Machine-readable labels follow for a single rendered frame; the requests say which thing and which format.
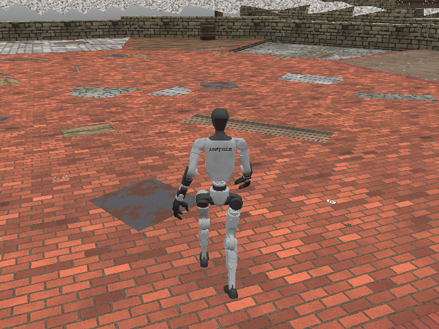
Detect left robot upper arm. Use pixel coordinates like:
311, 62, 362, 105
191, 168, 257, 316
187, 138, 206, 177

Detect right robot hand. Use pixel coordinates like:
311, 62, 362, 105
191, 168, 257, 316
235, 176, 250, 189

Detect left robot hand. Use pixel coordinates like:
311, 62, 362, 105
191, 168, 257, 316
172, 199, 189, 220

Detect left robot forearm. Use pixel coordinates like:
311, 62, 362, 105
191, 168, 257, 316
176, 166, 193, 202

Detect right robot upper arm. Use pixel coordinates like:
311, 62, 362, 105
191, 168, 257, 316
234, 138, 251, 173

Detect right robot forearm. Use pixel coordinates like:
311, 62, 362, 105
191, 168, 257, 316
242, 164, 252, 182

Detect robot left thigh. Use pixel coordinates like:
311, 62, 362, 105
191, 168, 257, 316
196, 190, 210, 230

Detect humanoid robot head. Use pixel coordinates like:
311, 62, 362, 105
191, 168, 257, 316
209, 108, 232, 141

